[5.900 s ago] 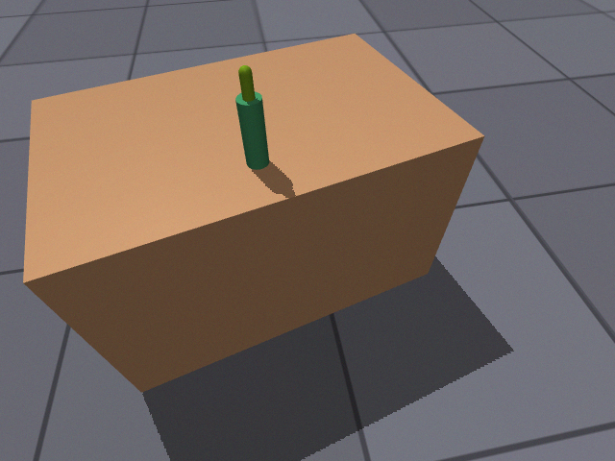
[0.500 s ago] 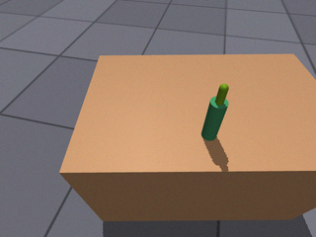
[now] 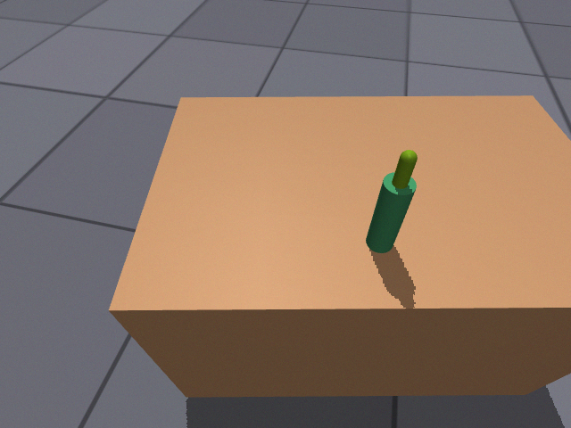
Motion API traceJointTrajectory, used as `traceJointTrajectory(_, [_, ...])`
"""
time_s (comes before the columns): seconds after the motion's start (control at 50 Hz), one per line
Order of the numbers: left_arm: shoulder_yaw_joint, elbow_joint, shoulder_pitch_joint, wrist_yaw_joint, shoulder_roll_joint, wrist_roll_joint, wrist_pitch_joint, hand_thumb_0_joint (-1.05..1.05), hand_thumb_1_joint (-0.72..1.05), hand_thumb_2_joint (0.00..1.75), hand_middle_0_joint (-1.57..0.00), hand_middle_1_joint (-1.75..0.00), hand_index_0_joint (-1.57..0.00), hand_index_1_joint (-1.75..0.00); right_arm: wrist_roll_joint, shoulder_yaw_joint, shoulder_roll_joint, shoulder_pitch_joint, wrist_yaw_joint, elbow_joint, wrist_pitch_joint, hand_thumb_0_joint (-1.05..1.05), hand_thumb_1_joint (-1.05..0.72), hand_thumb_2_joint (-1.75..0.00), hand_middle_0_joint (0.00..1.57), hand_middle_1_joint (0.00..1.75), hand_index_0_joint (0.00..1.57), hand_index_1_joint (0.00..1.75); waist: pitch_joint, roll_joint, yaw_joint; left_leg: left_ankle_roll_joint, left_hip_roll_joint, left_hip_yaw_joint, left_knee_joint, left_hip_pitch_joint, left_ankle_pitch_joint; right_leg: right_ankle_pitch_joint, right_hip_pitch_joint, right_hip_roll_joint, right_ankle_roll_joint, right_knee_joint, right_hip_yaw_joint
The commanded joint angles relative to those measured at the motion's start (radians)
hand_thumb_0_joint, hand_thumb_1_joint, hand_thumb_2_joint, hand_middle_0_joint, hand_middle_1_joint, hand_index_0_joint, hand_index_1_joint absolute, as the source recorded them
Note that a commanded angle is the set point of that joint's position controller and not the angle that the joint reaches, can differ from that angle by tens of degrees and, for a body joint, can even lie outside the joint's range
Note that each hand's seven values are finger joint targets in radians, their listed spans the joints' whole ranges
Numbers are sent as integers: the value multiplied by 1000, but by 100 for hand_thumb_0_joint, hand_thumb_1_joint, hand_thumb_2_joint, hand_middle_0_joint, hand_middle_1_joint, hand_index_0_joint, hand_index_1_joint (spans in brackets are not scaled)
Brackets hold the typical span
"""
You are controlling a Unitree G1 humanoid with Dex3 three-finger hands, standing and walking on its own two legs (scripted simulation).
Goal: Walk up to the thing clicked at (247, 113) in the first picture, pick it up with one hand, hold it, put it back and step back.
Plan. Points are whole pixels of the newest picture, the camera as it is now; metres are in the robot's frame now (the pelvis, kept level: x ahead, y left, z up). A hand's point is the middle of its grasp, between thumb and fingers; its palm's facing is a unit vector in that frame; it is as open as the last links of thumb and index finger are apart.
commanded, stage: stand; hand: right
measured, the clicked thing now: (392, 203) +0.49 -0.18 -0.01
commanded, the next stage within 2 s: rise first in 0.30 s
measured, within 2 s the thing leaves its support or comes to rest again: neither
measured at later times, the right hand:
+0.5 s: hand out of the picture +0.11 -0.24 -0.15, palm faces +0.07 +0.94 -0.32, open 8.0 cm
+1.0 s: hand (480, 401) +0.17 -0.25 -0.07, palm faces +0.24 +0.92 -0.32, open 16.6 cm
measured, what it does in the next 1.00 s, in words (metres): stands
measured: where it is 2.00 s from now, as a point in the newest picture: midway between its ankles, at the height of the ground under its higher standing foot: outside the picture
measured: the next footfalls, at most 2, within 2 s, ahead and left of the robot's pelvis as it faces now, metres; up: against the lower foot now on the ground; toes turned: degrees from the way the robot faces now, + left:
none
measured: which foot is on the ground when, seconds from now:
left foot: down 0.00-1.00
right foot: down 0.00-1.00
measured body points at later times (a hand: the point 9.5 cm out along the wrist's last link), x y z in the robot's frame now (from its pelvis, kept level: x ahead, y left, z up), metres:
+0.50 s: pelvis -0.01 +0.00 +0.00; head +0.03 +0.01 +0.44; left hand +0.10 +0.29 -0.13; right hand +0.11 -0.29 -0.13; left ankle +0.03 +0.13 -0.75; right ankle -0.05 -0.13 -0.75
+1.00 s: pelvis +0.00 -0.01 +0.00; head +0.01 +0.00 +0.44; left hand +0.17 +0.25 -0.10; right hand +0.15 -0.30 -0.04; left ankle +0.03 +0.13 -0.75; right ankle -0.05 -0.13 -0.75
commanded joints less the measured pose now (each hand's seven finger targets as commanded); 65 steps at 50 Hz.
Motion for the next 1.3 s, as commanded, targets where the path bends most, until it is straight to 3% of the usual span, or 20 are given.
traceJointTrajectory(0.0, [38, -59, -31, 18, 217, 3, -20, 0, 90, 90, -20, -30, -20, -30, -3, -37, -216, -41, -20, -60, -24, 0, -90, -90, 20, 30, 20, 30, -67, 5, -3, 37, 109, -101, -28, 90, 171, 142, -82, -118, -33, -62, 75])
traceJointTrajectory(0.36, [38, -63, -24, 19, 216, 4, -21, 0, 90, 90, -20, -30, -20, -30, -1, -37, -216, -39, -19, -64, -24, 0, -90, -90, 20, 30, 20, 30, -76, 10, -4, 40, 110, -100, -18, 92, 190, 172, -70, -120, -32, -59, 72])
traceJointTrajectory(0.38, [37, -63, -29, 18, 214, 3, -22, 0, 82, 82, -12, -22, -12, -22, -2, -35, -211, -41, -18, -65, -24, 0, -82, -82, 12, 22, 12, 22, -70, 5, -4, 39, 109, -99, -21, 87, 202, 177, -73, -121, -32, -56, 72])
traceJointTrajectory(0.4, [27, -413, -380, 25, 59, -79, -135, 0, 74, 74, -5, -14, -4, -14, 75, -11, -39, -392, -28, -416, -100, 0, -74, -74, 6, 14, 6, 14, -114, -24, 16, 16, -14, 19, 61, -21, 107, 166, -230, 12, -24, 70, -12])
traceJointTrajectory(0.42, [13, -426, -354, 45, 76, -102, -152, 0, 66, 66, -5, -6, -3, -7, 106, -17, -89, -356, -47, -450, -137, 0, -66, -66, 6, 6, 6, 6, -150, 46, -28, 16, -17, 26, 29, 59, 48, 129, -179, 8, -23, 42, -9])
traceJointTrajectory(0.44, [47, -330, -251, 60, 138, -103, -143, 0, 58, 58, -5, -5, -3, -8, 97, -72, -175, -209, -67, -296, -126, 0, -58, -58, 6, 5, 6, 5, -77, 61, -36, 15, -16, 28, 9, 33, -5, 84, -221, 13, -31, 36, -17])
traceJointTrajectory(0.46, [104, -269, -180, 64, 187, -101, -127, 0, 50, 50, -5, -5, -2, -8, 89, -108, -202, -155, -70, -245, -109, 0, -50, -50, 6, 5, 6, 5, -53, 43, -15, 14, -10, 35, 38, -12, -15, 71, -231, 18, -26, 55, -24])
traceJointTrajectory(0.48, [146, -291, -151, 73, 201, -98, -119, 0, 42, 42, -5, -5, -3, -8, 92, -148, -228, -150, -80, -249, -105, 0, -42, -42, 6, 5, 6, 5, -151, 47, -12, 9, -7, 34, 60, 17, 57, 131, -216, 22, -28, 80, -25])
traceJointTrajectory(0.52, [138, -334, -177, 87, 174, -91, -128, 0, 27, 28, -5, -6, -4, -7, 85, -164, -227, -171, -96, -364, -123, 0, -28, -26, 6, 5, 6, 5, -290, -2, -17, 15, 2, 29, 88, 70, 161, 231, -182, 26, -19, 103, -23])
traceJointTrajectory(0.58, [172, -239, -42, 74, 114, -47, -111, 0, 18, 21, -4, -5, -5, -4, 55, -217, -184, 78, -88, -387, -99, 0, -14, -20, 6, 5, 6, 5, -260, -55, -43, 34, -9, 29, 100, 63, 208, 286, -238, 28, -13, 105, -22])
traceJointTrajectory(0.64, [164, -324, -42, 76, 90, -45, -99, 0, 0, 13, -4, -5, -6, -3, 55, -182, -150, 27, -84, -556, -92, 0, 4, -15, 5, 5, 5, 5, -287, -48, -4, 28, -20, 36, 73, 95, 237, 287, -198, 24, -10, 82, -23])
traceJointTrajectory(0.7, [117, -403, -51, 76, 7, -55, -93, 0, -14, 11, -5, -5, -5, -4, 66, -154, -83, 43, -75, -633, -82, 0, 16, -12, 5, 5, 5, 5, -210, -2, -12, 19, -21, 47, 45, 65, 172, 222, -227, 20, -18, 67, -23])
traceJointTrajectory(0.86, [154, -593, -79, 104, 72, -43, -120, 0, -54, 6, -6, -6, -5, -7, 58, -183, -121, 48, -93, -877, -93, 0, 49, -5, 5, 5, 5, 5, -157, 8, -11, 18, -15, 54, 30, 45, 108, 178, -183, 20, -25, 43, -11])
traceJointTrajectory(0.94, [118, -655, -7, 101, 19, -37, -124, 0, -55, 6, -6, -6, -5, -7, 50, -184, -101, 124, -97, -962, -102, 0, 52, -5, 5, 5, 5, 5, -186, 5, -20, 25, -19, 61, 44, 87, 163, 259, -149, 14, -19, 48, -4])
traceJointTrajectory(1.0, [132, -642, 45, 99, 23, -33, -118, 0, -53, 5, -6, -6, -6, -6, 47, -191, -93, 182, -96, -1017, -101, 0, 54, -5, 5, 6, 5, 6, -183, -34, -25, 28, -22, 65, 56, 100, 206, 329, -129, 11, -9, 49, -3])
traceJointTrajectory(1.12, [164, -624, 8, 86, 38, -31, -124, 0, -54, 5, -6, -6, -5, -6, 52, -209, -89, 198, -82, -1120, -103, 0, 54, -4, 5, 5, 5, 5, -98, -42, -22, 24, -20, 68, 29, 73, 124, 220, -167, 12, -16, 28, -8])
traceJointTrajectory(1.16, [138, -596, 28, 75, 5, -32, -124, 0, -54, 5, -6, -6, -5, -6, 50, -200, -78, 238, -76, -1136, -109, 0, 54, -4, 5, 5, 5, 5, -83, -52, -38, 28, -22, 72, 30, 76, 113, 218, -177, 12, -12, 22, -7])
traceJointTrajectory(1.24, [164, -634, -5, 75, 34, -28, -129, 0, -55, 6, -6, -6, -5, -7, 49, -217, -91, 243, -72, -1184, -127, 0, 52, -4, 5, 5, 5, 5, -130, -16, -27, 24, -20, 68, 34, 101, 158, 265, -147, 11, -15, 37, -6])
traceJointTrajectory(1.26, [146, -638, -5, 72, 18, -28, -130, 0, -55, 5, -6, -6, -5, -7, 51, -213, -83, 241, -69, -1210, -134, 0, 51, -4, 5, 5, 5, 5, -120, -12, -35, 23, -19, 68, 34, 103, 154, 260, -148, 13, -15, 39, -6])
traceJointTrajectory(1.28, [176, -653, -14, 78, 48, -26, -133, 0, -55, 6, -6, -6, -5, -7, 49, -227, -98, 229, -72, -1224, -139, 0, 52, -5, 5, 5, 5, 5, -143, 2, -28, 22, -16, 67, 33, 114, 158, 258, -135, 15, -17, 40, -5])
